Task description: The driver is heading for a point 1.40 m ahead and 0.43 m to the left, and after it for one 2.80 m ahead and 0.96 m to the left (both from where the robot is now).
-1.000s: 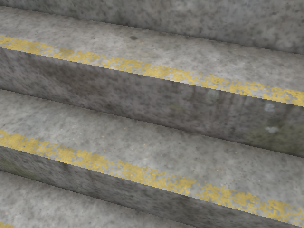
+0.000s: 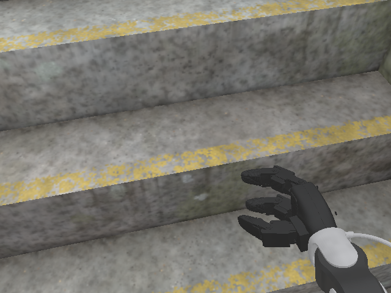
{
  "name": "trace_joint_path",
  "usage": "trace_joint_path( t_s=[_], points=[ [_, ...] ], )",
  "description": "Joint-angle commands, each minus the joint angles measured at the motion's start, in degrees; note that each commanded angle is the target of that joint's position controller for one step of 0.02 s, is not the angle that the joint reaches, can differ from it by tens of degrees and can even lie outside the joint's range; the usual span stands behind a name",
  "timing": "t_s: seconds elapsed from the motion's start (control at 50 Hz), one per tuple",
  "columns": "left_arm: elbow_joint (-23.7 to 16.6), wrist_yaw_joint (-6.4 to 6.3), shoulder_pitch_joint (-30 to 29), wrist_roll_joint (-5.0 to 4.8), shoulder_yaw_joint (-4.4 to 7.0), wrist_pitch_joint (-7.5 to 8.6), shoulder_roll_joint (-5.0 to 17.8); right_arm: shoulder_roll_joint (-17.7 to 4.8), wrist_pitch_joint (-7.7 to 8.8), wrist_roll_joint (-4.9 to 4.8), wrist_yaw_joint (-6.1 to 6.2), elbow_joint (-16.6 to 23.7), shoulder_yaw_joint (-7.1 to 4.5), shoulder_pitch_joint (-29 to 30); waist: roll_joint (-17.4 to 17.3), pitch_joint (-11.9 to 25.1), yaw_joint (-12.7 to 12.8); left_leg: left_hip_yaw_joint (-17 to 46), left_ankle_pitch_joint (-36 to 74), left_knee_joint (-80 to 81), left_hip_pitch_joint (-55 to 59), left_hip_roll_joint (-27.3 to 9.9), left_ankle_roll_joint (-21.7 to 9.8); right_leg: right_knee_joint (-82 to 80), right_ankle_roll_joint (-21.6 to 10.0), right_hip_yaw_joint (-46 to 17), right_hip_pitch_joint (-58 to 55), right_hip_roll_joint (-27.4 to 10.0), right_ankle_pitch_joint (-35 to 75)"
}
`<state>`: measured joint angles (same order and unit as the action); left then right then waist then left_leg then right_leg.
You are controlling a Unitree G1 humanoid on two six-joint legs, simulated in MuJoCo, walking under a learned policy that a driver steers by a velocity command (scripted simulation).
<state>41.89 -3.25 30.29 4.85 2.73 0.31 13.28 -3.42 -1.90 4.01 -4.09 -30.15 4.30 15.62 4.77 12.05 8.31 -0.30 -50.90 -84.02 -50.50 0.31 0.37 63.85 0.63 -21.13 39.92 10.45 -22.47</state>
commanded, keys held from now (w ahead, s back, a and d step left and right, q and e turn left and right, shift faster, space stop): q+shift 0.86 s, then e+shift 0.14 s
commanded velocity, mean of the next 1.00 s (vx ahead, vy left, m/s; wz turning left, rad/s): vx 0.00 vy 0.00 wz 0.64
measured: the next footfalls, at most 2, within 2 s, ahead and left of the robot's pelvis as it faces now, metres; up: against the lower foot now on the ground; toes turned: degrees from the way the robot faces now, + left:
right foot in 0.18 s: +0.03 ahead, -0.11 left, -0.20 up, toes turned +0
left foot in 0.58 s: -0.08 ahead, +0.10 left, -0.20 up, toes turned +19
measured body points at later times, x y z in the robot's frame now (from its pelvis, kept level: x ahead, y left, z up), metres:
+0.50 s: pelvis -0.09 -0.04 -0.07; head -0.08 -0.04 +0.38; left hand +0.18 +0.17 -0.06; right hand -0.09 -0.32 -0.21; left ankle -0.13 +0.12 -0.76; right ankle -0.02 -0.11 -0.79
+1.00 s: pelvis -0.11 -0.01 -0.07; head -0.11 +0.00 +0.38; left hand -0.13 +0.29 -0.17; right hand +0.21 -0.06 -0.11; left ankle -0.12 +0.09 -0.79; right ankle -0.03 -0.11 -0.77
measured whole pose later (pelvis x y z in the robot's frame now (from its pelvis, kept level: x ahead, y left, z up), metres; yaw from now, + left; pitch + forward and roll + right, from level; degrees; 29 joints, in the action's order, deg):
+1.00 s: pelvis -0.11 -0.01 -0.07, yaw +34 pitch +6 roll -1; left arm 38.7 2.3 11.5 3.5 2.8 0.5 14.9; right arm -12.6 4.4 -1.1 -3.2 -33.3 0.3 -4.6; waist 0.6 8.1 0.4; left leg 9.0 -15.1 -37.8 -28.8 7.8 -3.8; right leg 49.7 6.4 -0.6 31.3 0.4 -19.5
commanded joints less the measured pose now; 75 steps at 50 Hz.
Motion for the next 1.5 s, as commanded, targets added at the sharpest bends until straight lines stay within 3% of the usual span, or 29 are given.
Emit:
trace_joint_path(
  t_s=[0.02,0.04,0.06,0.1,0.18,0.22,0.24,0.3,0.34,0.46,0.5,0.58,0.64,0.72,0.94,1.0,1.02,1.04,1.06,1.12,1.18,1.22,1.24,1.26,1.32,1.38,1.42,1.46,1.5],
  points=[
    [-0.54,-2.25,21.68,-0.94,-0.60,-0.39,0.24,-10.30,1.59,0.85,1.92,6.78,-3.29,4.47,1.86,2.32,3.13,13.11,53.29,15.06,11.68,-12.25,-3.82,27.00,1.33,9.79,6.58,-3.71,-8.47],
    [-2.25,-1.12,14.15,-2.14,0.16,-0.53,0.92,-3.09,3.18,-3.20,6.59,-3.20,-3.53,5.48,-7.48,-8.61,12.46,16.82,46.40,16.63,11.73,-12.93,-1.23,-0.99,-3.00,6.66,-2.99,-13.35,-0.35],
    [-1.94,1.80,5.81,0.06,-4.31,1.29,3.94,-5.55,0.49,-5.01,6.41,-0.29,-1.99,-6.52,23.23,-4.16,-1.55,1.22,31.38,5.97,10.74,0.65,2.00,-32.11,-1.42,14.16,-0.28,-6.37,6.38],
    [-3.63,9.16,-7.52,-1.62,-10.19,3.59,-6.65,-11.48,-2.48,-1.84,8.40,1.03,-5.42,-10.20,-2.17,-6.47,-11.00,3.86,16.17,-16.26,-3.45,9.51,8.73,-25.76,-2.04,14.84,-16.07,-8.78,28.86],
    [-15.34,11.26,-22.59,0.50,-15.48,-3.52,-7.24,-8.73,0.98,-13.22,3.61,3.31,-4.24,-11.31,7.04,-3.66,-9.63,13.93,26.69,-47.75,-19.17,15.49,9.39,-35.04,-2.38,13.58,-20.22,-11.97,24.51],
    [-22.45,12.18,-37.31,-3.55,-10.64,-2.90,5.61,-16.66,6.83,-6.09,2.15,-5.34,-6.91,-33.07,2.80,2.72,-15.95,11.28,31.34,-47.95,-14.51,7.41,12.54,-37.27,-14.19,6.55,-21.87,-25.95,36.10],
    [-23.12,10.05,-43.79,-9.50,-3.33,-1.36,21.15,-21.20,9.06,-3.05,1.31,-10.60,-9.14,-44.84,6.75,5.38,-15.69,14.98,34.21,-53.83,-12.00,2.88,13.34,-43.65,-23.61,-10.88,-19.12,-37.17,13.74],
    [-25.54,8.27,-38.74,-5.13,-6.99,0.69,6.56,-30.16,6.64,-7.94,4.25,-15.01,-14.15,-29.34,-8.17,-6.66,-3.10,20.27,47.90,-40.49,-9.75,1.71,14.04,-48.61,-13.49,-13.02,-17.53,-34.41,-16.45],
    [-25.22,6.05,-39.56,-7.09,-8.24,1.32,0.08,-26.65,6.79,-2.98,4.66,-16.64,-13.83,-25.70,-0.17,-4.11,-3.53,14.17,43.92,-21.68,-3.00,1.95,10.95,-43.30,-8.89,1.81,-20.02,-25.88,-22.01],
    [-15.02,3.13,-28.65,-7.14,-1.83,2.54,6.55,-13.53,7.12,0.09,-0.09,-17.18,-8.26,-31.14,6.04,-3.45,-2.79,-1.04,7.70,41.70,2.74,0.31,8.67,-44.70,-11.55,12.10,-36.68,-27.52,-15.74],
    [-12.42,2.51,-30.33,-3.43,0.38,0.65,9.07,-13.33,8.31,-0.83,-0.01,-18.09,-7.92,-36.29,4.85,-3.89,-4.68,-2.48,30.10,46.43,15.38,-0.52,6.28,-45.10,-13.03,10.85,-29.46,-33.33,-15.12],
    [-11.24,0.53,-39.24,-3.86,-0.27,3.32,2.80,-12.62,9.48,-1.28,-1.12,-18.00,-8.75,-44.89,1.62,-6.79,-13.43,-1.90,34.61,53.27,27.02,0.13,-6.55,-40.08,-10.25,20.15,-19.78,-33.18,-14.68],
    [-15.55,-0.73,-45.53,-2.96,-0.26,3.81,-0.60,-17.37,9.49,-1.21,1.65,-17.90,-9.22,-48.70,-16.46,-9.92,-16.40,37.17,23.87,68.38,39.06,-13.81,-22.40,-3.07,-0.30,26.61,6.51,-12.82,-3.65],
    [-13.46,-1.03,-37.00,-2.26,1.65,3.20,4.50,-15.11,6.65,-3.56,1.05,-9.88,-6.70,-33.39,-5.05,-6.44,-10.53,29.66,26.52,64.38,31.37,-9.24,-16.14,28.48,0.38,13.68,15.00,-8.56,4.12],
    [-6.72,5.21,-19.96,-0.01,0.83,0.47,4.60,-13.80,7.49,-4.19,1.44,2.46,-5.21,-17.41,-11.26,-2.35,-6.96,23.31,33.00,59.67,21.37,-5.44,-14.43,-4.43,5.96,21.90,-8.99,-9.27,3.32],
    [-5.86,8.54,-19.01,-3.00,-2.09,0.96,-1.59,-7.23,5.97,-7.17,-0.58,-1.20,-1.83,-17.44,-9.32,-4.07,-7.06,21.22,24.91,52.98,27.40,-5.43,-10.25,-34.62,5.25,20.60,-13.59,-12.72,3.03],
    [-4.03,3.37,-20.05,-7.69,-3.09,0.52,-8.20,-10.93,3.79,-3.22,4.64,-6.90,-5.71,-33.35,-19.85,-1.87,-11.57,17.37,33.72,61.43,41.08,-6.83,-10.45,-39.38,-2.51,27.41,-18.24,-7.39,0.45],
    [-2.61,1.20,-14.79,-6.66,-2.10,0.48,-2.39,-12.99,3.55,-2.33,5.99,-6.38,-6.47,-32.34,-19.50,-1.57,-9.81,17.86,29.03,56.83,37.45,-5.38,-8.67,-39.39,-4.79,20.71,-24.55,-10.30,2.66],
    [-4.12,6.09,-23.06,-2.85,0.67,3.05,10.06,-11.53,4.23,-1.53,0.78,-5.56,-4.60,-25.15,2.92,-14.78,-14.57,18.08,15.23,50.84,24.28,-3.87,-9.90,-42.23,-8.70,10.16,-11.19,-12.15,-16.32],
    [-3.41,4.95,-17.50,-1.85,1.83,3.33,8.23,-11.34,4.66,-0.99,0.46,-4.03,-3.69,-14.02,-1.45,-9.21,-4.98,3.24,30.96,37.74,12.86,2.27,-2.23,-54.45,-24.00,-19.56,-20.85,-24.28,-23.13],
    [2.28,3.25,0.25,0.05,1.37,3.73,5.64,-7.82,4.30,-0.27,3.11,-2.47,-1.74,-3.34,0.25,-3.28,4.01,7.98,31.56,12.54,-11.45,3.53,-2.56,-48.06,-22.42,-23.29,-41.90,-22.60,-13.63],
    [5.54,4.62,2.65,-0.13,0.14,3.58,2.01,-7.55,4.13,0.06,2.72,-4.51,-1.59,-6.08,-0.22,-2.98,1.34,5.83,32.37,-6.43,-12.74,3.53,-5.59,-43.84,-19.33,-13.94,-35.54,-17.13,-4.85],
    [5.32,1.89,-0.15,-5.51,1.97,4.74,3.72,-6.94,6.72,0.05,3.19,0.12,-2.10,-7.25,0.60,-11.53,-2.33,2.52,26.12,3.12,-11.76,1.96,-2.01,-45.58,-19.73,-13.05,-37.50,-13.38,-6.29],
    [5.56,0.74,1.98,-5.84,2.25,5.64,4.49,-9.24,7.95,-0.65,2.96,0.17,-2.52,-5.29,-1.18,-11.52,-1.14,1.65,20.23,7.87,-10.20,1.91,-0.78,-47.70,-21.00,-14.97,-36.37,-13.86,-6.73],
    [5.72,-0.38,-2.61,-2.59,3.35,5.15,4.02,-8.29,7.41,-3.35,2.27,3.23,-1.96,-3.55,3.83,-12.11,-2.71,-1.43,13.89,21.76,3.70,3.57,-1.06,-50.17,-21.91,-12.68,-24.87,-11.87,-2.10],
    [1.03,-0.27,-20.97,-1.82,4.88,6.32,7.26,-10.73,7.07,-7.48,5.71,-1.31,-4.92,-26.40,4.20,-4.73,-17.46,-0.61,28.85,45.24,49.23,-0.90,-4.80,-41.97,-18.93,-7.32,-0.09,-9.55,24.79],
    [-1.63,2.37,-26.74,-3.69,4.81,8.94,5.23,-16.11,8.03,-6.04,8.83,-6.45,-7.67,-42.62,-14.42,2.13,-25.30,-0.56,43.47,62.87,73.04,-5.31,-3.29,-6.07,-11.62,6.67,8.04,-1.00,27.49],
    [-3.63,2.30,-29.03,-4.03,2.07,9.32,-5.06,-15.54,7.51,-2.17,8.75,-11.06,-6.90,-39.80,-11.39,-7.88,-17.30,2.87,78.31,58.53,74.36,-13.49,0.79,33.64,-9.85,11.55,31.38,-1.90,4.97],
    [-7.78,0.22,-20.72,-4.55,2.20,5.70,-0.31,-15.28,8.45,2.77,8.56,-9.71,-7.72,-33.23,-20.00,5.33,-8.65,15.17,85.83,53.96,78.51,-30.79,-11.92,68.33,-5.44,17.38,42.82,-8.11,-6.13]
  ],
)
